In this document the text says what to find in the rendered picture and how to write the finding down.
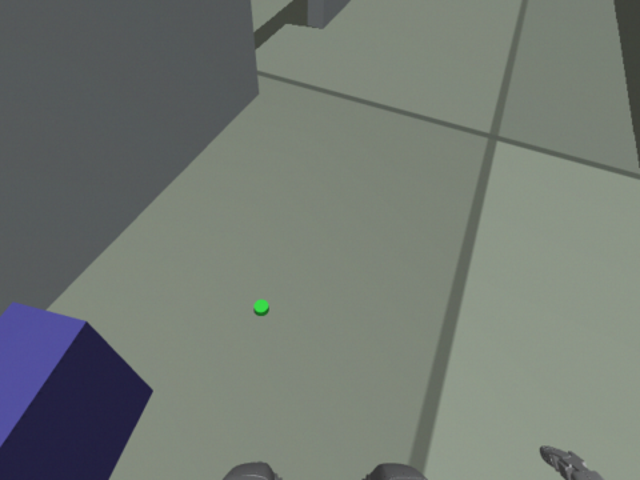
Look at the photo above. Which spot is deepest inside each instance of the tin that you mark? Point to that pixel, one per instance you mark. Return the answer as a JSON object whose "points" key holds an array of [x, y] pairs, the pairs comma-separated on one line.
{"points": [[261, 307]]}

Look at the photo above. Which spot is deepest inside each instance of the right robot hand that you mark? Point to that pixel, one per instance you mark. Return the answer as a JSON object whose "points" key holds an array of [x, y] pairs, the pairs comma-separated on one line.
{"points": [[570, 466]]}

